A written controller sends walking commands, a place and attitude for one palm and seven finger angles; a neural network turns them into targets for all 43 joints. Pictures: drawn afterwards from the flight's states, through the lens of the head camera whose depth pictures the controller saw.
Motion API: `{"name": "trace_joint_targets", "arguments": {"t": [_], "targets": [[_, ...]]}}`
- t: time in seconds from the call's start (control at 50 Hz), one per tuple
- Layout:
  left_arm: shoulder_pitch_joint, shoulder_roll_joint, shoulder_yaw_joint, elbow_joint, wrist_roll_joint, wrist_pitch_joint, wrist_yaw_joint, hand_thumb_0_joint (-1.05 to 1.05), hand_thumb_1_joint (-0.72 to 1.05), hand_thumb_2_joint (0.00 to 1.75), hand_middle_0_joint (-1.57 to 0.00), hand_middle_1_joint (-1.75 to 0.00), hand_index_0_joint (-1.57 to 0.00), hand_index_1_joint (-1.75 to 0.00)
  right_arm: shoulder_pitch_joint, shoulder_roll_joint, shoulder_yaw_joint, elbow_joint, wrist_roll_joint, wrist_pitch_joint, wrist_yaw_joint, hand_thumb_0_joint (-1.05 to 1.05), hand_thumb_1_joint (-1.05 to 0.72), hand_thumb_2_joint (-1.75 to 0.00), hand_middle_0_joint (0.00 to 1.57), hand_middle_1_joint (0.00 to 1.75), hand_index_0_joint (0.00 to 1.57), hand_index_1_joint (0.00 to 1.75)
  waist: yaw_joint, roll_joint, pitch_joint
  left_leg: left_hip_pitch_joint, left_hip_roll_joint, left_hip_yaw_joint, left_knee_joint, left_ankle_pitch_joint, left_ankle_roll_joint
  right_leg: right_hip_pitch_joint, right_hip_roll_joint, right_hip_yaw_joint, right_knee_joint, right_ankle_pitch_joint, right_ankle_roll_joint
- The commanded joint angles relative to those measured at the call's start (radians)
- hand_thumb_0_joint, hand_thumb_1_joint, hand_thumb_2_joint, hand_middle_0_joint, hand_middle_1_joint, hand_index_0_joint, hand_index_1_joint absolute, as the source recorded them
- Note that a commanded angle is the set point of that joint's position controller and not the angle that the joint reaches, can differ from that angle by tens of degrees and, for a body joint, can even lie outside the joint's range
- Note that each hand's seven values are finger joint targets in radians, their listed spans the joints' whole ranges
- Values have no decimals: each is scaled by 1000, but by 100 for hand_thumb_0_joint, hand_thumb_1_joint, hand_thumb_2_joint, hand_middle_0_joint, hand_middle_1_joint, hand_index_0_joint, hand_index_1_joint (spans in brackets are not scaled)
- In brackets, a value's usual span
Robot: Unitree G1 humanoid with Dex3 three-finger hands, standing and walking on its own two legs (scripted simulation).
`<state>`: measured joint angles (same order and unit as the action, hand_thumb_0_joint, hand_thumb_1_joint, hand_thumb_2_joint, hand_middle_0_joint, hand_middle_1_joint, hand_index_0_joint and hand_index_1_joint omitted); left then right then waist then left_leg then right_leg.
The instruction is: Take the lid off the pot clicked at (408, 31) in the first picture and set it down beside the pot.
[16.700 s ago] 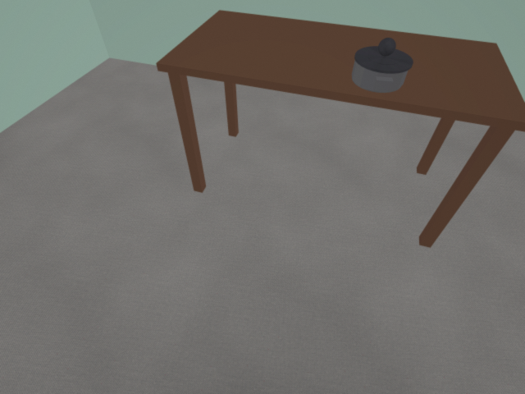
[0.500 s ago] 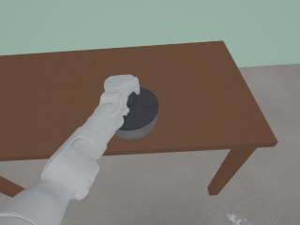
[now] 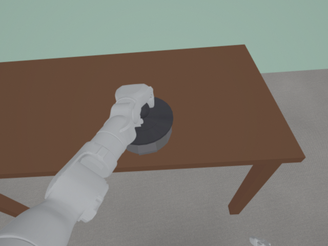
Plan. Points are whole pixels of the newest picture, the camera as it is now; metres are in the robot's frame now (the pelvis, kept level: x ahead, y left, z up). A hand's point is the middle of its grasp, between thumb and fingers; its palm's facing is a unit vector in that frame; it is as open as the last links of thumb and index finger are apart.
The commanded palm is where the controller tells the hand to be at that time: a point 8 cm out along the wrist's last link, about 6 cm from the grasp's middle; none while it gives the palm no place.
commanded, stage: close the fingers and squeeze the knob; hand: left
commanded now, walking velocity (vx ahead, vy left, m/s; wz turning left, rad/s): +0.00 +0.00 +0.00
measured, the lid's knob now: (140, 109) +0.47 +0.06 +0.06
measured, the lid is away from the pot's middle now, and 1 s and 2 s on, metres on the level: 0.00 0.01 0.00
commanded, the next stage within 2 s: lift the lid straight up in 0.52 s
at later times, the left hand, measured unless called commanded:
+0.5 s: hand (137, 114) +0.44 +0.07 +0.07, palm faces -0.29 -0.04 -0.96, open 8.3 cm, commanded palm +0.43 +0.07 +0.14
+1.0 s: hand (136, 110) +0.44 +0.07 +0.09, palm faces -0.28 -0.04 -0.96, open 8.3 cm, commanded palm +0.43 +0.07 +0.17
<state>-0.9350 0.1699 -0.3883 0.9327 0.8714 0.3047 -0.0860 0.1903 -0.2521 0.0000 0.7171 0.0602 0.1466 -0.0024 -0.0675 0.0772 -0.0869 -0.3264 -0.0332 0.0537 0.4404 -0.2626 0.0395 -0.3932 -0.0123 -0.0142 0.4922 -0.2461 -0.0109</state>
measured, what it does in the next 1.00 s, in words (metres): stands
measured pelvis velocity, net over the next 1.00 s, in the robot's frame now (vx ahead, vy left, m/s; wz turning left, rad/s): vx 0.00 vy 0.00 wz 0.01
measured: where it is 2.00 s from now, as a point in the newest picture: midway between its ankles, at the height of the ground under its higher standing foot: outside the picture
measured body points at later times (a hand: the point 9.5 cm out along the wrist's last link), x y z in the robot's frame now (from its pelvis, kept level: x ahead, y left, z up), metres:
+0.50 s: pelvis +0.00 +0.00 +0.00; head +0.03 -0.03 +0.45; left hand +0.45 +0.07 +0.13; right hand +0.11 -0.24 -0.14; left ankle -0.03 +0.10 -0.74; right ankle -0.01 -0.11 -0.74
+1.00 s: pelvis +0.00 +0.00 +0.00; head +0.03 -0.04 +0.45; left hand +0.45 +0.07 +0.14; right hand +0.12 -0.24 -0.14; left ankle -0.03 +0.10 -0.74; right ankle -0.01 -0.11 -0.74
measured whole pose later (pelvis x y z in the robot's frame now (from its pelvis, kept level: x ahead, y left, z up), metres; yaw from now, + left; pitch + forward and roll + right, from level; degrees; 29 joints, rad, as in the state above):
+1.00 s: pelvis +0.00 +0.00 +0.00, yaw +1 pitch +7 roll +1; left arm -0.94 0.17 -0.42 0.88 0.85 0.33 -0.11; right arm 0.16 -0.25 0.01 0.72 0.07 0.12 0.00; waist -0.06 0.09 -0.07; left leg -0.29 -0.04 0.04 0.43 -0.26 0.04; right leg -0.36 -0.02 -0.02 0.49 -0.25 -0.01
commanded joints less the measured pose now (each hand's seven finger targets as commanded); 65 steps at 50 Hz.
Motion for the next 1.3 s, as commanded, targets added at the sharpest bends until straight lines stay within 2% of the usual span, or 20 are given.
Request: {"name": "trace_joint_targets", "arguments": {"t": [0.0, 0.16, 0.2, 0.24, 0.3, 0.34, 0.4, 0.44, 0.5, 0.56, 0.6, 0.64, 0.72, 0.8, 0.84, 0.88, 0.92, 1.04, 1.14, 1.28], "targets": [[-514, 162, 75, -170, 22, -2, 45, 0, 28, 98, -73, -93, -71, -92, -47, -107, -31, -114, 5, -21, -5, 0, -90, -90, 20, 30, 20, 30, -12, -172, -392, 119, 5, -22, -1, 349, 29, 234, 10, 0, -3, 458, -19], [-542, 123, 39, -191, 25, -1, 42, 0, 34, 101, -76, -93, -73, -92, -55, -99, -28, -119, 6, -19, -7, 0, -90, -90, 20, 30, 20, 30, -17, -146, -407, 137, 7, -26, 0, 360, 26, 226, 8, -4, 3, 457, -20], [-547, 167, 72, -203, 28, -8, 45, 0, 36, 102, -77, -94, -74, -93, -59, -103, -26, -121, 4, -18, -8, 0, -90, -90, 20, 30, 20, 30, -11, -142, -424, 137, 6, -26, 1, 371, 27, 244, 7, 1, 5, 472, -22], [-544, 97, 18, -184, 26, -2, 43, 0, 38, 103, -77, -94, -75, -93, -59, -95, -29, -121, 8, -19, -4, 0, -90, -90, 20, 30, 20, 30, -20, -154, -397, 140, 7, -29, 4, 364, 27, 213, 11, -7, 3, 452, -21], [-546, 153, 64, -197, 24, -7, 48, 0, 41, 104, -79, -95, -76, -94, -59, -102, -28, -120, 4, -17, -6, 0, -90, -90, 20, 30, 20, 30, -13, -145, -420, 140, 8, -31, -2, 358, 25, 232, 9, -2, 4, 448, -22], [-552, 87, 12, -198, 22, -4, 46, 0, 43, 105, -80, -95, -77, -94, -61, -93, -30, -120, 7, -20, -1, 0, -90, -90, 20, 30, 20, 30, -19, -133, -401, 150, 8, -35, 3, 368, 25, 206, 11, -10, 6, 443, -23], [-537, 167, 76, -225, 21, -9, 52, 0, 46, 106, -81, -96, -78, -95, -64, -101, -29, -122, 2, -19, -2, 0, -90, -90, 20, 30, 20, 30, -5, -139, -437, 149, 7, -32, 0, 373, 26, 248, 8, -2, 5, 462, -23], [-547, 92, 15, -242, 20, -7, 49, 0, 48, 107, -82, -96, -79, -95, -64, -92, -33, -121, 6, -22, 4, 0, -90, -90, 20, 30, 20, 30, -17, -127, -417, 167, 10, -35, 6, 396, 26, 215, 11, -12, 6, 467, -24], [-519, 140, 60, -196, 18, 3, 52, 0, 51, 108, -83, -97, -80, -95, -60, -102, -30, -114, 4, -15, 2, 0, -90, -90, 20, 30, 20, 30, -11, -161, -401, 136, 8, -32, -2, 365, 26, 232, 12, -7, 1, 455, -23], [-542, 111, 29, -188, 21, 8, 48, 0, 53, 108, -84, -97, -81, -96, -59, -98, -28, -112, 7, -17, -3, 0, -90, -90, 20, 30, 20, 30, -19, -162, -394, 133, 5, -28, -4, 343, 28, 225, 11, -7, -3, 446, -21], [-532, 161, 71, -173, 22, 3, 48, 0, 54, 108, -84, -97, -81, -96, -57, -104, -27, -110, 5, -19, -8, 0, -90, -90, 20, 30, 20, 30, -12, -170, -392, 118, 4, -26, -9, 328, 29, 241, 9, -1, -5, 442, -21], [-589, 193, 85, -271, 22, -11, 52, 0, 55, 108, -84, -97, -81, -96, -62, -97, -25, -123, 4, -28, -10, 0, -90, -90, 20, 30, 20, 30, -4, -117, -452, 152, 2, -30, -10, 353, 29, 272, 5, 4, 1, 466, -22], [-564, 134, 36, -297, 25, -13, 49, 0, 55, 109, -84, -97, -81, -96, -68, -91, -33, -125, 9, -37, 7, 0, -90, -90, 20, 30, 20, 30, -10, -118, -444, 195, 14, -51, 7, 435, 26, 230, 13, -12, 9, 475, -24], [-613, 188, 76, -339, 4, -1, 61, 0, 55, 109, -84, -97, -81, -96, -82, -92, -28, -128, 9, -47, 5, 0, -90, -90, 20, 30, 20, 30, -3, -123, -462, 187, 6, -45, -5, 390, 26, 269, 10, -5, 4, 474, -23], [-613, 154, 41, -297, 11, 14, 53, 0, 55, 109, -84, -97, -81, -96, -85, -92, -25, -117, 12, -47, 3, 0, -90, -90, 20, 30, 20, 30, -11, -144, -423, 171, 5, -42, -10, 369, 26, 251, 10, -9, -1, 464, -21], [-626, 205, 87, -316, 8, 12, 49, 0, 55, 109, -84, -97, -81, -96, -84, -96, -25, -119, 10, -53, 0, 0, -90, -90, 20, 30, 20, 30, 0, -161, -446, 171, 3, -45, -10, 379, 29, 280, 8, -3, -2, 475, -22], [-649, 166, 44, -312, 11, 12, 37, 0, 55, 109, -84, -97, -81, -96, -86, -93, -21, -116, 12, -55, -3, 0, -90, -90, 20, 30, 20, 30, -13, -147, -431, 178, 1, -40, -15, 355, 28, 258, 7, -4, -5, 460, -19], [-657, 168, 46, -267, 11, 14, 17, 0, 55, 109, -84, -97, -81, -96, -85, -91, -17, -114, 12, -60, -6, 0, -90, -90, 20, 30, 20, 30, -8, -144, -407, 175, -2, -42, -20, 340, 27, 248, 6, -4, -8, 439, -21], [-699, 230, 87, -281, 21, 10, 12, 0, 55, 109, -84, -97, -81, -96, -87, -94, -12, -117, 8, -66, -12, 0, -90, -90, 20, 30, 20, 30, -2, -157, -430, 167, -2, -41, -29, 335, 26, 282, 0, 1, -9, 450, -20], [-740, 178, 49, -282, 9, 20, -14, 0, 55, 109, -84, -97, -81, -96, -92, -93, -13, -125, 14, -71, -7, 0, -90, -90, 20, 30, 20, 30, -12, -151, -410, 181, -3, -49, -30, 335, 27, 256, 1, -4, -13, 432, -23]]}}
